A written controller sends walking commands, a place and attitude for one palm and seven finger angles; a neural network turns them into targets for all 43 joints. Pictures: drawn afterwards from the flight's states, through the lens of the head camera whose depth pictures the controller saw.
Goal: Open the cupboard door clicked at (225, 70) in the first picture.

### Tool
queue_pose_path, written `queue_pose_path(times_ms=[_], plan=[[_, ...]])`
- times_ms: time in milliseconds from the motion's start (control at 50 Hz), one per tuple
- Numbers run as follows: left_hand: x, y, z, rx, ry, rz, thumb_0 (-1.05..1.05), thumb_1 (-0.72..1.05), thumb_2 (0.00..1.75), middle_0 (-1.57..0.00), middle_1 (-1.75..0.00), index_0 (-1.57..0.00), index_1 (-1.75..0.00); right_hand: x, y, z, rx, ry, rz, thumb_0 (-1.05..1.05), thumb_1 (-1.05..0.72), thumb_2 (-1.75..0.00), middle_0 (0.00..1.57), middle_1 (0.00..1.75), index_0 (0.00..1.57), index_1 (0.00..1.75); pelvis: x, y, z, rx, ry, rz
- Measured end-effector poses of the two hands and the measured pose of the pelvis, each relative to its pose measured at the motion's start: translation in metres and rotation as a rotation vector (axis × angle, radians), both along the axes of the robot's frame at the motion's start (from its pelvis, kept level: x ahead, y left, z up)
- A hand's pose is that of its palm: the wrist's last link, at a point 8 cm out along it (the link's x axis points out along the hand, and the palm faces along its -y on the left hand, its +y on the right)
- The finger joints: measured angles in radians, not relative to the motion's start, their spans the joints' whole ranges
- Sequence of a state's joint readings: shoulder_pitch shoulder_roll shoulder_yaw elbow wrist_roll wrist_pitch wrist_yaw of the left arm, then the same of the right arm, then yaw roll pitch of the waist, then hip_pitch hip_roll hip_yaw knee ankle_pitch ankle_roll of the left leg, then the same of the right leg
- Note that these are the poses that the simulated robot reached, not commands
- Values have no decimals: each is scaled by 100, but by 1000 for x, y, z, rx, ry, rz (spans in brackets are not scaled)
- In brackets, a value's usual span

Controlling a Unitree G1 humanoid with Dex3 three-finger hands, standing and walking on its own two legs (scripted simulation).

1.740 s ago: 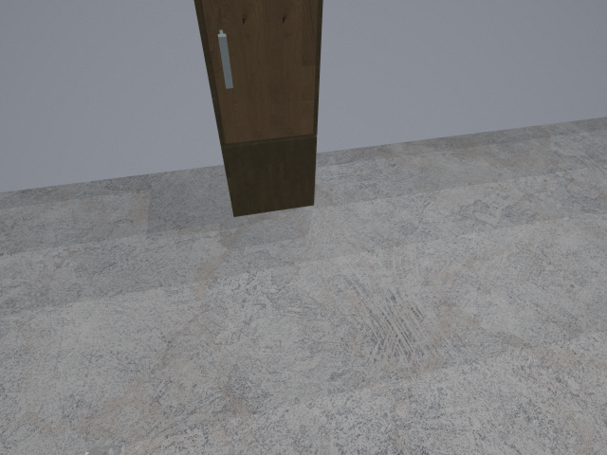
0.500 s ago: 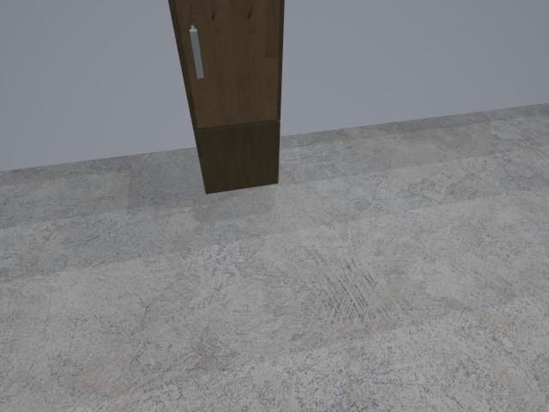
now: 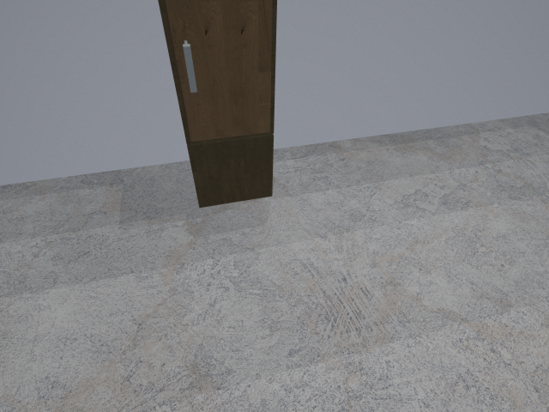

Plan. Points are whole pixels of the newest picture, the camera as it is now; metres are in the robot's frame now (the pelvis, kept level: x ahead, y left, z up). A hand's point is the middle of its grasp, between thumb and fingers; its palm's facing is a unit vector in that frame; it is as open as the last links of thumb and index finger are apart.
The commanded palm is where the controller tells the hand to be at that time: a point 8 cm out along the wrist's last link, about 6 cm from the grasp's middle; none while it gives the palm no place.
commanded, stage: walk to a spot facing it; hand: left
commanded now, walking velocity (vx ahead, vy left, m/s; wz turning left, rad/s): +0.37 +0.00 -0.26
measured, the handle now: (189, 66) +1.18 +0.39 -0.02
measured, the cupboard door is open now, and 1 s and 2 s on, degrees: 0 0 0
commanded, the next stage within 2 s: turn to face it in 0.82 s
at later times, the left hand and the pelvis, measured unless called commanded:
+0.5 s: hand (193, 354) +0.27 +0.18 -0.19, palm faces -0.14 -0.97 -0.18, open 7.3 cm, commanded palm none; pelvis +0.16 +0.00 -0.02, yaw -8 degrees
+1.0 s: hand (221, 297) +0.39 +0.15 -0.19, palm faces -0.11 -0.99 -0.12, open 7.3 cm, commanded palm none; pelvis +0.39 -0.01 -0.01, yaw -12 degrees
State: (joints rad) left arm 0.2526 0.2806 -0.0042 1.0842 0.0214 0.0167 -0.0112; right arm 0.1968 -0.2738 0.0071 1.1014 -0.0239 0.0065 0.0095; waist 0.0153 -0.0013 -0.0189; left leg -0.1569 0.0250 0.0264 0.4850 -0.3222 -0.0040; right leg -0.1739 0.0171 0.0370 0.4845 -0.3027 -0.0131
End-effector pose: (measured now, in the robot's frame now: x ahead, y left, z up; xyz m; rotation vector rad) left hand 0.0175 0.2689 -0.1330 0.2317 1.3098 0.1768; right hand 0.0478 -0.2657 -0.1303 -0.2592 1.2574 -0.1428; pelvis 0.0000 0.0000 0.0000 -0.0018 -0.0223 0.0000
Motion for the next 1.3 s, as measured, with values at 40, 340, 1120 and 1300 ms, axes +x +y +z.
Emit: queue_pose_path(times_ms=[40, 340, 1120, 1300], plan=[[-6, -8, -8, -28, 31, 8, 0, 91, 90, -20, -30, -20, -30, -8, 8, -7, 17, 27, -21, 1, -91, -90, 20, 30, 20, 30, 9, 1, -4, -4, 3, -7], [58, -25, -34, -137, 192, -23, 1, 91, 90, -20, -30, -20, -30, -40, 79, -13, 62, 194, -238, 0, -91, -90, 20, 30, 20, 30, 99, 21, -13, -20, -2, -84], [414, -51, -32, -113, 138, -98, 1, 91, 90, -20, -30, -20, -30, 417, 32, -2, 53, -148, -233, 0, -93, -90, 20, 30, 20, 30, 427, -4, -9, -19, -9, -204], [513, -50, -8, -70, -62, -73, 1, 91, 90, -19, -30, -20, -30, 402, 17, -4, 49, 36, -210, -1, -94, -90, 21, 30, 20, 30, 451, -9, 0, -10, 23, -110]])
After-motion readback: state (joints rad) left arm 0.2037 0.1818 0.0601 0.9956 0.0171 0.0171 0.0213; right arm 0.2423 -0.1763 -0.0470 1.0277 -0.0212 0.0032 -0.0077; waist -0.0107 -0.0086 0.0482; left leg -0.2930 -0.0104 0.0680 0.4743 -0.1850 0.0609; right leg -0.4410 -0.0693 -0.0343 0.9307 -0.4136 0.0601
